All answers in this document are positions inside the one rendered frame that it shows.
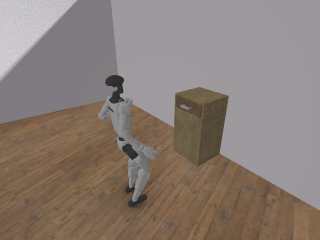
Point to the right robot forearm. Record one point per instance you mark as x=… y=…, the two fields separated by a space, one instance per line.
x=132 y=141

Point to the robot right upper arm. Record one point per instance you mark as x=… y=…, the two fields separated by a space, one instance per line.
x=124 y=111

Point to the robot left hand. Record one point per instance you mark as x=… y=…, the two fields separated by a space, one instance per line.
x=129 y=101

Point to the right robot shin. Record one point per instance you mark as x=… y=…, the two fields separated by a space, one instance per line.
x=140 y=185

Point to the drawer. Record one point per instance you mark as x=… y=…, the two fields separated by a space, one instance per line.
x=196 y=109

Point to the left robot thigh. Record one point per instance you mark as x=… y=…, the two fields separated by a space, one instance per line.
x=132 y=163

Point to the robot right hand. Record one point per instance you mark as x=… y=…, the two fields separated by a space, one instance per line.
x=150 y=151

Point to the handle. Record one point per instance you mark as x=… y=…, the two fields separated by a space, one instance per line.
x=185 y=107

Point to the robot left upper arm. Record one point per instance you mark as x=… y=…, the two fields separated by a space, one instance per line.
x=102 y=114

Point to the cabinet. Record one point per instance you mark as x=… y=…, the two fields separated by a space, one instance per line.
x=199 y=139

